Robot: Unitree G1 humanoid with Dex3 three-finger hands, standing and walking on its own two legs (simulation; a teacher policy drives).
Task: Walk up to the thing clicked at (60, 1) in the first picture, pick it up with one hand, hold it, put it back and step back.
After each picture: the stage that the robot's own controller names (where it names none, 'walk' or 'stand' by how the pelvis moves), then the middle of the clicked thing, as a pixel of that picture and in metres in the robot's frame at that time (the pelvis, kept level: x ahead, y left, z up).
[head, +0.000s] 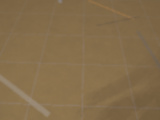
stand; out of the picture +2.34 +0.28 -0.72
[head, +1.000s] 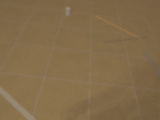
walk; (67, 11) +2.22 +0.13 -0.71
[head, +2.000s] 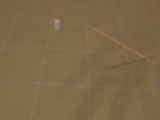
walk; (57, 24) +1.60 +0.19 -0.71
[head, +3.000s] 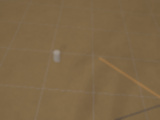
walk; (56, 56) +1.08 +0.19 -0.72
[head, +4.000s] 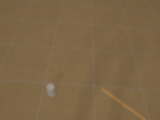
walk; (50, 90) +0.70 +0.21 -0.72
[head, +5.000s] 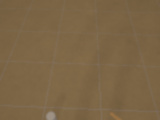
stand; (51, 118) +0.44 +0.21 -0.69
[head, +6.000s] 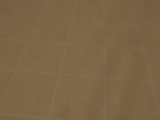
stand; out of the picture +0.41 +0.21 -0.72
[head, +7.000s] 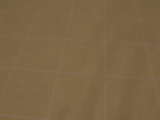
walk; out of the picture +0.34 +0.23 -0.72
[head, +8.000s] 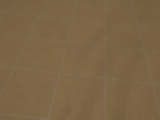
walk; out of the picture +0.37 +0.16 -0.70
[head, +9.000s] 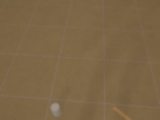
stand; (56, 109) +0.49 +0.22 -0.70
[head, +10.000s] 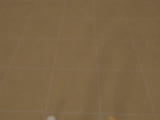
stand; out of the picture +0.46 +0.22 -0.72
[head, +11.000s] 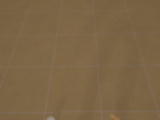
walk; out of the picture +0.40 +0.26 -0.72
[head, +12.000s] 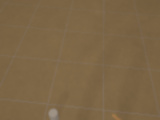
walk; (53, 115) +0.45 +0.21 -0.70
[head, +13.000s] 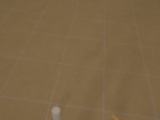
stand; (56, 113) +0.54 +0.15 -0.71
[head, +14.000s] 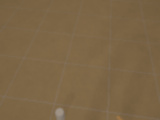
stand; (60, 114) +0.50 +0.16 -0.73
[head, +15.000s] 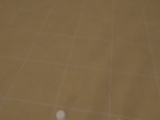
stand; (61, 117) +0.49 +0.15 -0.73
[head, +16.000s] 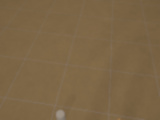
go down; (60, 116) +0.49 +0.15 -0.73
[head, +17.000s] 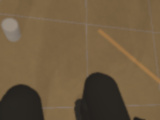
go down; (11, 30) +0.59 +0.18 -0.34
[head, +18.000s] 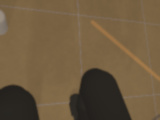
approach; out of the picture +0.58 +0.20 -0.32
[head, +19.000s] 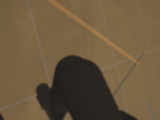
close in; out of the picture +0.56 +0.26 -0.25
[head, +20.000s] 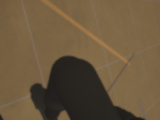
close in; out of the picture +0.56 +0.27 -0.27
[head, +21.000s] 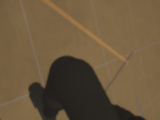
close in; out of the picture +0.56 +0.26 -0.28
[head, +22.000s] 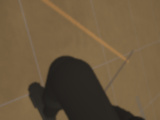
close in; out of the picture +0.56 +0.26 -0.28
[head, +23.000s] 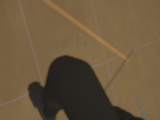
close in; out of the picture +0.56 +0.26 -0.28
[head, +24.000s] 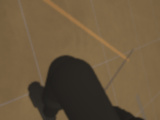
close in; out of the picture +0.56 +0.26 -0.28
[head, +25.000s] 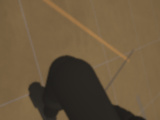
close in; out of the picture +0.56 +0.27 -0.27
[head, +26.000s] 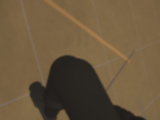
close in; out of the picture +0.56 +0.26 -0.28
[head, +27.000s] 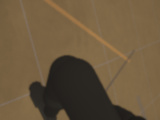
close in; out of the picture +0.56 +0.26 -0.28
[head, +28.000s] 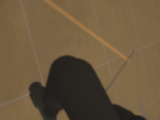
close in; out of the picture +0.56 +0.26 -0.28
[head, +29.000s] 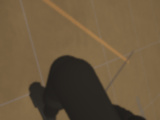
close in; out of the picture +0.56 +0.26 -0.28
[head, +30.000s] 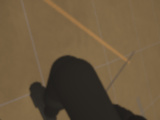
close in; out of the picture +0.56 +0.26 -0.28
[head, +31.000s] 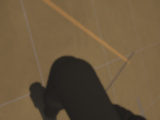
close in; out of the picture +0.56 +0.26 -0.28
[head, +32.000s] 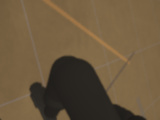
close in; out of the picture +0.56 +0.26 -0.28
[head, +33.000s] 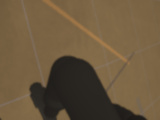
close in; out of the picture +0.56 +0.26 -0.28
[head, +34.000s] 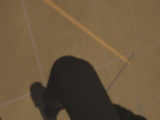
close in; out of the picture +0.56 +0.26 -0.28
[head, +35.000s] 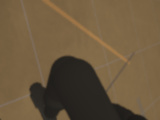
close in; out of the picture +0.56 +0.26 -0.28
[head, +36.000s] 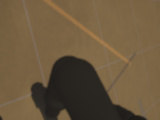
close in; out of the picture +0.56 +0.26 -0.28
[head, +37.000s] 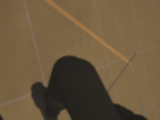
close in; out of the picture +0.56 +0.26 -0.28
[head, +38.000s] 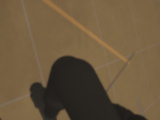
close in; out of the picture +0.56 +0.26 -0.28
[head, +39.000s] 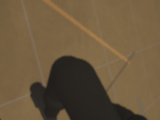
close in; out of the picture +0.56 +0.26 -0.28
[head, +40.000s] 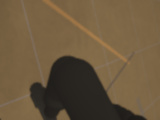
close in; out of the picture +0.56 +0.26 -0.28
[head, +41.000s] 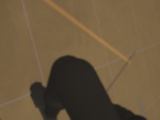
close in; out of the picture +0.56 +0.26 -0.28
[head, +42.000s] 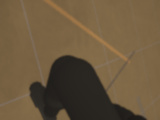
close in; out of the picture +0.56 +0.26 -0.28
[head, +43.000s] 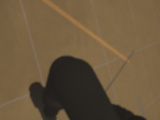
close; out of the picture +0.56 +0.26 -0.28
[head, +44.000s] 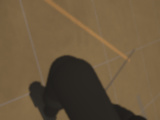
close; out of the picture +0.56 +0.26 -0.28
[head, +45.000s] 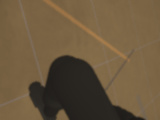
close; out of the picture +0.56 +0.26 -0.28
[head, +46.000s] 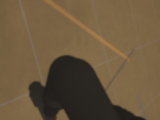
stand; out of the picture +0.56 +0.26 -0.28
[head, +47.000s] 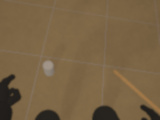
stand; (48, 68) +0.56 +0.14 -0.52
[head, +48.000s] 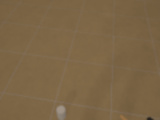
stand; (61, 112) +0.51 +0.12 -0.66
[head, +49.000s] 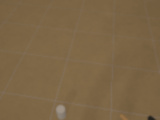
stand; (61, 112) +0.51 +0.13 -0.66
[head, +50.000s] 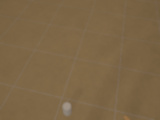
stand; (67, 109) +0.52 +0.11 -0.70
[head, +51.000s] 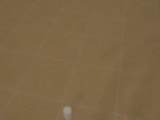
stand; (67, 113) +0.52 +0.12 -0.73
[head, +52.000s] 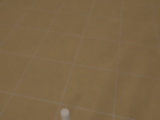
stand; (65, 115) +0.51 +0.14 -0.73
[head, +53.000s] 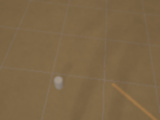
walk; (58, 82) +0.61 +0.15 -0.71
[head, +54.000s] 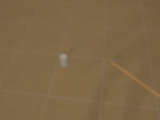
walk; (63, 60) +0.95 +0.22 -0.70
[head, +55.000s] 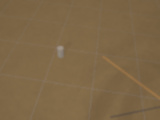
walk; (60, 51) +1.17 +0.16 -0.71
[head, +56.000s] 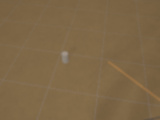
stand; (65, 57) +1.11 +0.16 -0.73
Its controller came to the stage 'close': yes
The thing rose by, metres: 0.00
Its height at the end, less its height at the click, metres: +0.00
